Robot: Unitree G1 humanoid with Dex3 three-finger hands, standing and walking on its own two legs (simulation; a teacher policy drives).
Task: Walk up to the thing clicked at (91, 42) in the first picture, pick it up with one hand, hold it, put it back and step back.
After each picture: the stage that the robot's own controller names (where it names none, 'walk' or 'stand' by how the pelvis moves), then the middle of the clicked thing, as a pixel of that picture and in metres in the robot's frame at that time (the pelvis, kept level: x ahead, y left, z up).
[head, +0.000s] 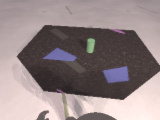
stand; (90, 45) +0.66 +0.03 +0.05
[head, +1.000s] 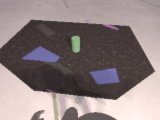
walk; (75, 44) +0.58 +0.17 +0.08
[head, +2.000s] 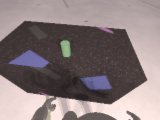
walk; (65, 49) +0.52 +0.22 +0.07
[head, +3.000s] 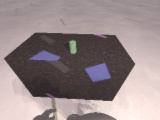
walk; (73, 47) +0.70 +0.18 +0.07
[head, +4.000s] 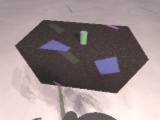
walk; (83, 37) +0.75 +0.13 +0.07
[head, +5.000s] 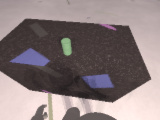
stand; (66, 47) +0.52 +0.22 +0.07
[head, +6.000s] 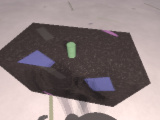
stand; (71, 50) +0.54 +0.18 +0.05
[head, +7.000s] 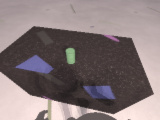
stand; (70, 56) +0.49 +0.18 +0.05
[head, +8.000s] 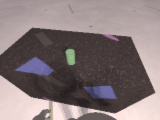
stand; (70, 57) +0.48 +0.17 +0.05
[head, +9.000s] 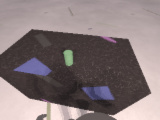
stand; (68, 58) +0.48 +0.20 +0.05
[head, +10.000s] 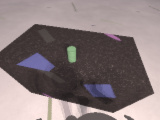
stand; (72, 54) +0.50 +0.17 +0.05
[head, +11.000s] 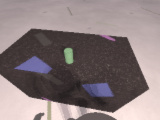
stand; (68, 56) +0.50 +0.20 +0.05
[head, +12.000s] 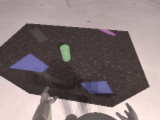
rise first; (65, 53) +0.49 +0.23 +0.05
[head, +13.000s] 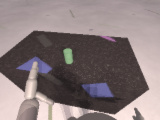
go down; (68, 56) +0.50 +0.23 +0.05
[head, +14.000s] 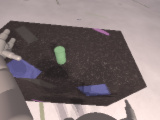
go down; (60, 55) +0.46 +0.21 +0.07
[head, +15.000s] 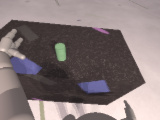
approach; (60, 52) +0.48 +0.21 +0.08
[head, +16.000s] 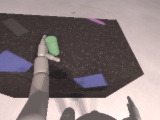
close in; (52, 46) +0.49 +0.23 +0.11
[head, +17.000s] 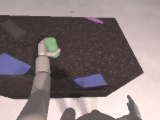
lift; (52, 48) +0.48 +0.22 +0.11
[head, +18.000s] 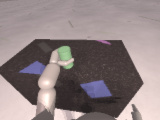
lift; (66, 57) +0.34 +0.15 +0.23
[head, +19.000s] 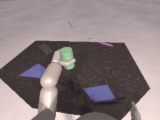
hold; (67, 58) +0.34 +0.16 +0.22
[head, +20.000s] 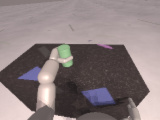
hold; (65, 56) +0.35 +0.16 +0.25
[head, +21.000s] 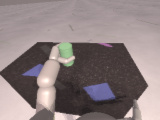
hold; (66, 54) +0.32 +0.15 +0.27
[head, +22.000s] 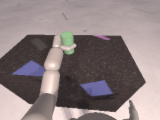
crouch; (68, 43) +0.42 +0.15 +0.25
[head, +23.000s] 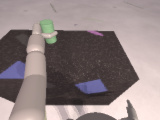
lower; (48, 32) +0.50 +0.24 +0.25
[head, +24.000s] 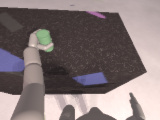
lower; (45, 41) +0.50 +0.25 +0.12
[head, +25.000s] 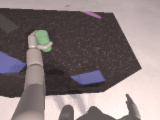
lower; (44, 41) +0.51 +0.25 +0.11
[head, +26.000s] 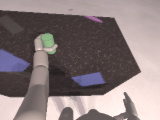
lower; (49, 44) +0.51 +0.24 +0.10
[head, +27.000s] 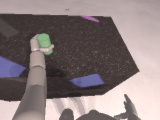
lower; (45, 44) +0.51 +0.25 +0.11
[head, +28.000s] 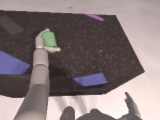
withdraw; (50, 42) +0.51 +0.23 +0.11
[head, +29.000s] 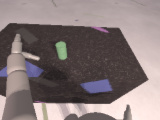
sink last; (61, 51) +0.50 +0.21 +0.08
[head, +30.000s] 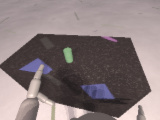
sink last; (68, 55) +0.52 +0.24 +0.06
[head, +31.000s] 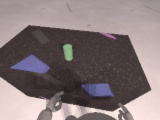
stand; (68, 52) +0.51 +0.21 +0.06
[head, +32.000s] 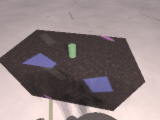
walk; (72, 50) +0.59 +0.21 +0.05
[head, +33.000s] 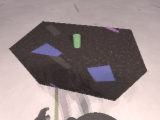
stand; (76, 41) +0.69 +0.17 +0.05
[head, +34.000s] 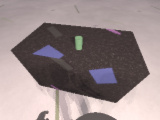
stand; (78, 43) +0.68 +0.14 +0.05
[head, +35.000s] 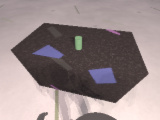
stand; (78, 43) +0.68 +0.15 +0.05
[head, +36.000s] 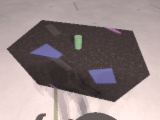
stand; (78, 42) +0.67 +0.14 +0.05
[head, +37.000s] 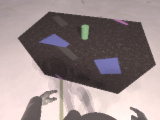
walk; (84, 32) +0.76 +0.09 +0.06
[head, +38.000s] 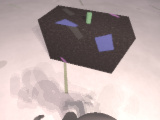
walk; (88, 18) +1.17 +0.11 +0.06
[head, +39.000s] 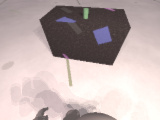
stand; (85, 13) +1.30 +0.16 +0.06
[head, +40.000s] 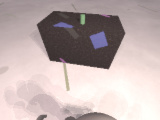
stand; (82, 19) +1.28 +0.16 +0.05
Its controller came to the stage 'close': yes
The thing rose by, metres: 0.23
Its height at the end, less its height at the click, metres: +0.00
